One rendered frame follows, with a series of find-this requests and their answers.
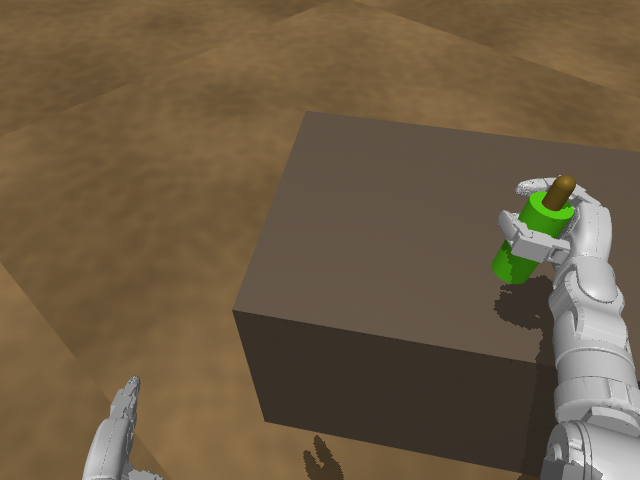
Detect right robot hand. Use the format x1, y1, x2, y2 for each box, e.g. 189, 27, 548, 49
498, 175, 612, 272

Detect left robot hand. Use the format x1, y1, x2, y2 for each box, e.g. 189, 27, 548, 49
82, 375, 163, 480

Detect right robot arm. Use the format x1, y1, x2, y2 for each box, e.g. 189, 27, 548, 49
540, 256, 640, 480

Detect bottle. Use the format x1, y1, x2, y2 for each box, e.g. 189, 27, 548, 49
492, 175, 576, 284

